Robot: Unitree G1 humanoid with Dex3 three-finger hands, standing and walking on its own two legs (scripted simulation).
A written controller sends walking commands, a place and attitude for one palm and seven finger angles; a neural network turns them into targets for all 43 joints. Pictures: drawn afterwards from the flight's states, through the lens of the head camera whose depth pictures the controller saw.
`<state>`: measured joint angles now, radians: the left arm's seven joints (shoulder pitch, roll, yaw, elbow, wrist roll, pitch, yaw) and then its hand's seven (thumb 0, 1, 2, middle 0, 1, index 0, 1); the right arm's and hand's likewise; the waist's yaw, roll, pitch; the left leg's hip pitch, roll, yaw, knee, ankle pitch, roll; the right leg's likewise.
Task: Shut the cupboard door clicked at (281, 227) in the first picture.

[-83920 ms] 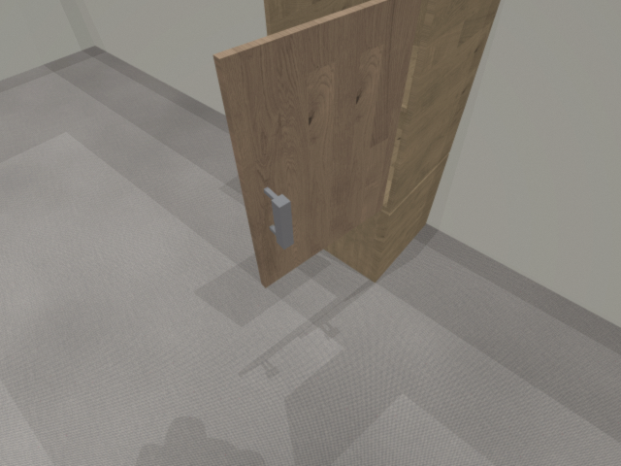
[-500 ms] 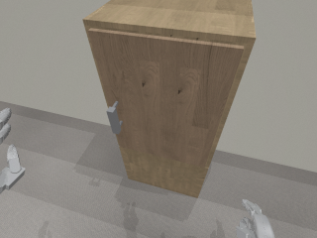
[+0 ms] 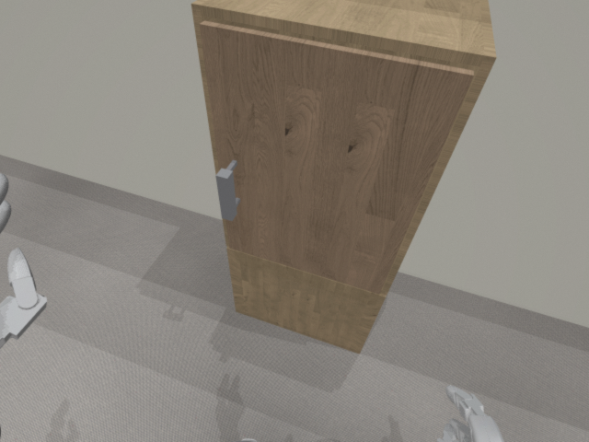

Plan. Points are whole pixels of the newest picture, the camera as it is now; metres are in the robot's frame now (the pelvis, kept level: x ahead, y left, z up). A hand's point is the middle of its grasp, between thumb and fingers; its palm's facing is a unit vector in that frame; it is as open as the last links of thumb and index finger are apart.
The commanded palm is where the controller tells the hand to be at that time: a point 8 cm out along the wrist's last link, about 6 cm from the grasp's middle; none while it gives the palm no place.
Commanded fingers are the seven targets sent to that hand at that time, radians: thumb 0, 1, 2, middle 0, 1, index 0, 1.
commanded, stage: step back with the hand held close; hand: left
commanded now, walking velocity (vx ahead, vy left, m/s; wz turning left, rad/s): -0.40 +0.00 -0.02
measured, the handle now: (231, 189) +0.63 +0.18 -0.07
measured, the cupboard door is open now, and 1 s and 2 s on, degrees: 0 0 0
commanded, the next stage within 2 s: stop stepping back and stand still in 0.58 s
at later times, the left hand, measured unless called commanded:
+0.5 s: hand (0, 380) +0.13 +0.25 +0.19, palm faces +0.36 -0.81 -0.46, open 7.4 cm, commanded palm +0.07 +0.29 +0.19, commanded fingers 0.00 0.90 0.90 -0.20 -0.30 -0.20 -0.30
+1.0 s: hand out of the picture +0.04 +0.27 +0.18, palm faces +0.39 -0.81 -0.43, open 7.4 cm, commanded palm +0.00 +0.30 +0.19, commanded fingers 0.00 0.90 0.90 -0.20 -0.30 -0.20 -0.30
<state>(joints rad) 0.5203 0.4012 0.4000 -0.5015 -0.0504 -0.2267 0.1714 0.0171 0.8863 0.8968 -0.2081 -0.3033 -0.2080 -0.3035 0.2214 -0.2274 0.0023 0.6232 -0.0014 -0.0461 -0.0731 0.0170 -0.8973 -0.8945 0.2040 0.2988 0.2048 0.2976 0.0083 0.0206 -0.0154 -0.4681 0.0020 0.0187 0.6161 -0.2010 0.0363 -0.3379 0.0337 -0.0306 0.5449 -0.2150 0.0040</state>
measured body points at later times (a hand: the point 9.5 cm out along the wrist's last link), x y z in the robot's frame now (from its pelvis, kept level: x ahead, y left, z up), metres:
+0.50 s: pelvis -0.07 -0.01 +0.00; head -0.06 +0.02 +0.45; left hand +0.10 +0.29 +0.21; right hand +0.11 -0.24 -0.07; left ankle +0.07 +0.08 -0.71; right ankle -0.09 -0.13 -0.73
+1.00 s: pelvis -0.15 +0.01 +0.00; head -0.17 +0.03 +0.45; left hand +0.01 +0.31 +0.21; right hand -0.02 -0.23 -0.08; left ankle -0.04 +0.10 -0.71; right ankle -0.22 -0.10 -0.73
